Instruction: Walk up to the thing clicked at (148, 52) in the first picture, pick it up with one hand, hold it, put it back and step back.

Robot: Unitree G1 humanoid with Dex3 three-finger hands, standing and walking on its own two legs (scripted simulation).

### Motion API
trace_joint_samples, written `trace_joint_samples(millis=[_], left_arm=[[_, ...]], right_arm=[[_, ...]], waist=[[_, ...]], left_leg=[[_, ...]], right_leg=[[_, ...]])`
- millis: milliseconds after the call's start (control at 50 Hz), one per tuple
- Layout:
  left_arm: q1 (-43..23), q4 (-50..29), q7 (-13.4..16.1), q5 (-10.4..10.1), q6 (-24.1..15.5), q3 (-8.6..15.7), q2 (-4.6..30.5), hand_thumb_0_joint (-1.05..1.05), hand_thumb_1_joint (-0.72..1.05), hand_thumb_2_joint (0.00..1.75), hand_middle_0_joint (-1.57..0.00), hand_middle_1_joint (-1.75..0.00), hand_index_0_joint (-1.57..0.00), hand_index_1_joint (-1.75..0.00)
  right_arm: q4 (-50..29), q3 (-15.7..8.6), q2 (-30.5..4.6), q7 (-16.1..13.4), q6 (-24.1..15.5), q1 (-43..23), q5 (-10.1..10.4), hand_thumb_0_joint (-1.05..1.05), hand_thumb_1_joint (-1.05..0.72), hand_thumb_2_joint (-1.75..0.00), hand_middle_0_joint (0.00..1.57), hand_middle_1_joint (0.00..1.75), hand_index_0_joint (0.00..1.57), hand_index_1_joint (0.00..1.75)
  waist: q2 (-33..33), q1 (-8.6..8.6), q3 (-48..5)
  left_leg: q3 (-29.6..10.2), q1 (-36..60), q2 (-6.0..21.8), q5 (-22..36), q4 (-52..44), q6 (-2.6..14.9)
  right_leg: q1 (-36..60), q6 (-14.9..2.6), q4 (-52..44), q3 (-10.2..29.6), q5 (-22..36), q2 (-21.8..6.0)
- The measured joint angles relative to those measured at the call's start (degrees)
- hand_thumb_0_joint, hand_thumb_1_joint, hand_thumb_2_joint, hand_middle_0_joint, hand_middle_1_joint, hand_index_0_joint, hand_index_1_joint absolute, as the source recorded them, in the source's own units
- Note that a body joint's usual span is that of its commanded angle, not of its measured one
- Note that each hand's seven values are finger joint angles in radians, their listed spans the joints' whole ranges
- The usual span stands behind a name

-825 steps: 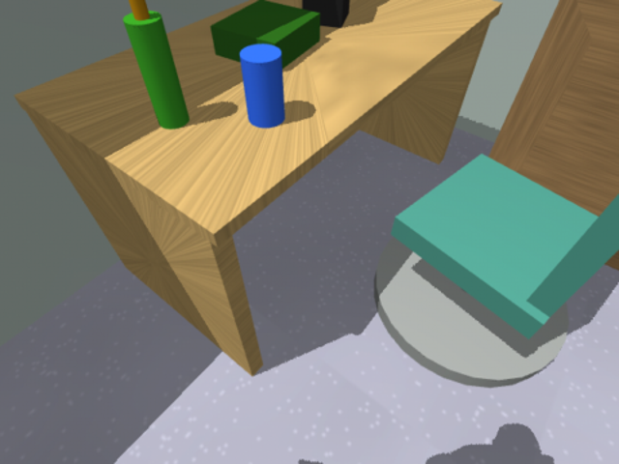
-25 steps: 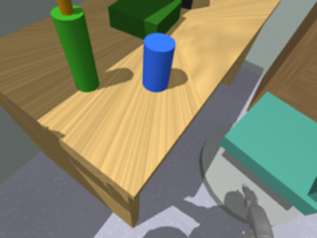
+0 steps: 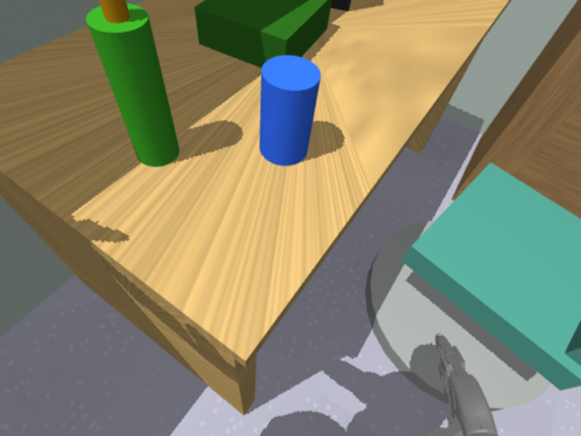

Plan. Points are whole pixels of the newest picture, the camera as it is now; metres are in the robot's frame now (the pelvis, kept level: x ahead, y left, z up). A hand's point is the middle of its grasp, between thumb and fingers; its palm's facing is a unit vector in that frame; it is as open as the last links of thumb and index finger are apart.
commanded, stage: approach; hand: left
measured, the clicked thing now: (136, 80) +0.58 +0.18 +0.14
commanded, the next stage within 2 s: close in in 0.12 s
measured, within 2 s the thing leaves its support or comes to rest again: neither
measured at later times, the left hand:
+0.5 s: hand (107, 149) +0.51 +0.23 +0.08, palm faces +0.16 -0.99 +0.01, open 17.4 cm
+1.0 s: hand (135, 149) +0.51 +0.19 +0.08, palm faces +0.17 -0.99 +0.01, open 17.4 cm
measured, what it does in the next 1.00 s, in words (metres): stands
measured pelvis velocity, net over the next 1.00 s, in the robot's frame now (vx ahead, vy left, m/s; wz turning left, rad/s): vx -0.02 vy -0.01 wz -0.02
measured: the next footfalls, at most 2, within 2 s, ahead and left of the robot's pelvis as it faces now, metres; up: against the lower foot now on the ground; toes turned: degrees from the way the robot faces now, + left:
none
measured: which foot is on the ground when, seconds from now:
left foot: down 0.00-1.00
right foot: down 0.00-1.00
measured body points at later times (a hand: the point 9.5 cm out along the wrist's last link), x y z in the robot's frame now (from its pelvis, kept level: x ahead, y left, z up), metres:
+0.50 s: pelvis -0.02 +0.00 -0.03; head +0.10 +0.03 +0.40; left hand +0.50 +0.28 +0.08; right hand +0.12 -0.27 -0.06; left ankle -0.02 +0.12 -0.71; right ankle -0.01 -0.16 -0.71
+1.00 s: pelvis -0.02 -0.01 -0.03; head +0.10 +0.01 +0.40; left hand +0.50 +0.24 +0.08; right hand +0.13 -0.28 -0.06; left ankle -0.02 +0.12 -0.71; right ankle -0.01 -0.16 -0.71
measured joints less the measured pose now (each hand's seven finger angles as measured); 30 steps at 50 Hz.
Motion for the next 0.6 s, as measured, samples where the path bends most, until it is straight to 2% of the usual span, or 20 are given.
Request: trace_joint_samples(millis=[140,240,320,380,460,600], left_arm=[[0.8,-1.6,3.2,-1.3,-3.0,-2.4,-7.7,-0.01,-0.57,0.09,-0.03,-0.04,-0.02,-0.06],[1.4,-4.3,8.1,-0.7,-5.5,-3.2,-13.4,-0.01,-0.59,0.09,-0.04,-0.05,-0.03,-0.07],[2.1,-7.3,12.5,0.4,-7.2,-2.5,-16.8,-0.01,-0.59,0.08,-0.04,-0.05,-0.04,-0.07],[2.2,-9.1,16.1,1.0,-8.1,-2.0,-18.5,-0.02,-0.57,0.08,-0.04,-0.05,-0.05,-0.06],[1.7,-10.7,19.9,1.9,-8.9,-2.4,-19.8,-0.02,-0.53,0.07,-0.05,-0.05,-0.05,-0.05],[0.8,-8.8,21.1,1.9,-9.2,-4.2,-20.8,-0.01,-0.47,0.06,-0.05,-0.04,-0.06,-0.04]], right_arm=[[-4.8,-0.2,0.0,1.8,0.5,0.9,-0.3,-0.01,0.55,-0.05,0.05,0.05,0.06,0.05],[-8.4,-1.7,-0.4,3.1,1.7,1.6,-0.6,-0.01,0.55,-0.05,0.05,0.05,0.06,0.05],[-10.7,-3.3,-0.7,3.9,3.1,2.2,-1.1,-0.01,0.56,-0.05,0.05,0.05,0.06,0.05],[-11.4,-4.5,-0.7,4.2,4.3,2.6,-1.5,-0.01,0.55,-0.05,0.05,0.05,0.06,0.05],[-11.2,-5.6,-0.3,4.3,6.2,2.4,-2.0,-0.01,0.55,-0.05,0.05,0.05,0.06,0.05],[-11.0,-5.7,0.4,4.6,8.0,2.0,-2.0,-0.01,0.55,-0.05,0.05,0.05,0.06,0.05]], waist=[[-0.1,-0.49,0.2],[-0.6,-2.09,0.9],[-1.0,-3.53,1.9],[-1.1,-4.17,2.2],[-0.6,-4.18,2.1],[0.8,-3.14,0.7]], left_leg=[[-0.1,-3.9,-0.3,-0.9,3.5,0.02],[0.0,-7.5,-0.1,-2.0,7.0,-0.04],[0.3,-9.7,0.3,-2.8,9.2,-0.09],[0.5,-10.8,0.6,-3.2,10.3,-0.11],[0.8,-11.5,0.8,-3.6,11.0,-0.17],[0.7,-11.4,0.7,-4.0,11.0,-0.20]], right_leg=[[-4.1,0.12,4.0,0.0,-1.2,-0.1],[-7.9,0.15,7.6,0.2,-2.2,0.2],[-10.3,0.19,9.8,0.6,-2.8,0.6],[-11.5,0.19,10.8,0.8,-3.0,0.9],[-12.4,0.13,11.5,1.1,-3.3,1.2],[-12.4,0.06,11.9,1.0,-3.9,1.1]])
